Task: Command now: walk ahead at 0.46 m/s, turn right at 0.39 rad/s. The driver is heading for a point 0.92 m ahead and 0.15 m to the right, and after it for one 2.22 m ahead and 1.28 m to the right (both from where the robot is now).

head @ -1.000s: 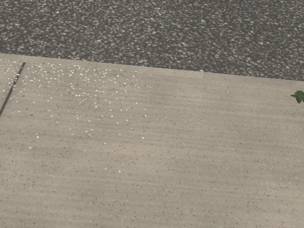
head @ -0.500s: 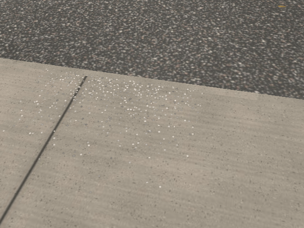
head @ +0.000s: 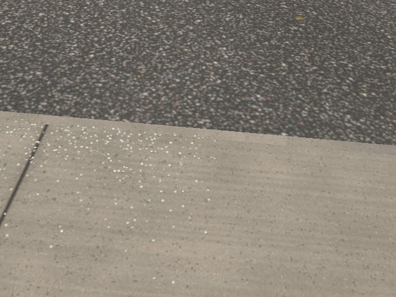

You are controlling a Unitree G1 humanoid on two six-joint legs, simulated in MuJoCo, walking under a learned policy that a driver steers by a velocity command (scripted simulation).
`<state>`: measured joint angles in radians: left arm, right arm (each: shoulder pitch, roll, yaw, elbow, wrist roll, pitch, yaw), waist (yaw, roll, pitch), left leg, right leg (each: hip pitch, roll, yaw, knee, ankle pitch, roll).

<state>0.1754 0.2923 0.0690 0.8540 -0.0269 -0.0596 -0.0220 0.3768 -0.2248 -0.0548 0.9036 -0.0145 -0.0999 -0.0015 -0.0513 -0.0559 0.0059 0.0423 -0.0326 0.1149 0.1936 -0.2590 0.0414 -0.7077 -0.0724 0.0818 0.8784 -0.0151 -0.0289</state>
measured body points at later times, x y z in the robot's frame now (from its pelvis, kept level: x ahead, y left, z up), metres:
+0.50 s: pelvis +0.28 -0.06 +0.00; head +0.31 -0.08 +0.45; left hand +0.43 +0.19 -0.11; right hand +0.40 -0.37 -0.09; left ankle +0.47 +0.10 -0.67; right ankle +0.25 -0.12 -0.74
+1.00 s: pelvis +0.57 -0.09 +0.00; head +0.60 -0.09 +0.45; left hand +0.83 +0.08 -0.10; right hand +0.50 -0.36 -0.11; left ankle +0.58 +0.01 -0.74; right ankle +0.62 -0.29 -0.68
